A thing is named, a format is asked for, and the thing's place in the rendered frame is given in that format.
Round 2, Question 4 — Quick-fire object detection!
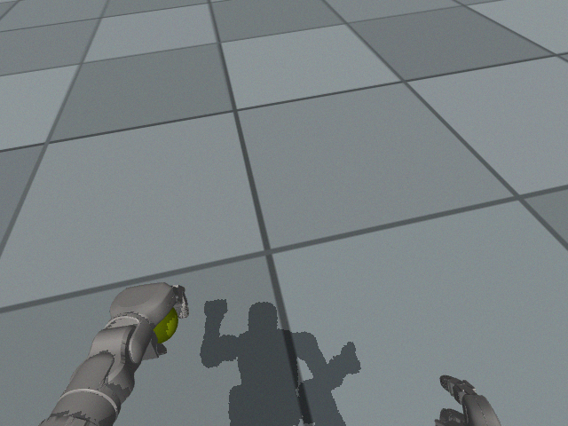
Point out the left robot arm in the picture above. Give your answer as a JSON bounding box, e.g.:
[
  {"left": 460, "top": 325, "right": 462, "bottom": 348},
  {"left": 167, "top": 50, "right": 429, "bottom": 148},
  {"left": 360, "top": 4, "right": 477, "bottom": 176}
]
[{"left": 38, "top": 313, "right": 153, "bottom": 426}]

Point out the left robot hand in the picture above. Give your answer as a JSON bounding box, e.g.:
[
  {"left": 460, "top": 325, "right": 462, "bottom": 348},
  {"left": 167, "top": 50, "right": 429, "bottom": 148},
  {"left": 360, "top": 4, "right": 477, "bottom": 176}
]
[{"left": 110, "top": 282, "right": 189, "bottom": 360}]

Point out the ball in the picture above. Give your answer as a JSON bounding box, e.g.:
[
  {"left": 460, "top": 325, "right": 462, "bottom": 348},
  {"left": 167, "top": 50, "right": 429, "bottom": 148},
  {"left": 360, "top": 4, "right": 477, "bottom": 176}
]
[{"left": 154, "top": 307, "right": 178, "bottom": 343}]

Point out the right robot hand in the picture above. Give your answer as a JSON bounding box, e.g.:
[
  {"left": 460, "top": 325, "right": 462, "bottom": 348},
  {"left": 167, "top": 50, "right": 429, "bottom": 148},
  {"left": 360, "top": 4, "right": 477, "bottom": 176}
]
[{"left": 435, "top": 375, "right": 501, "bottom": 426}]

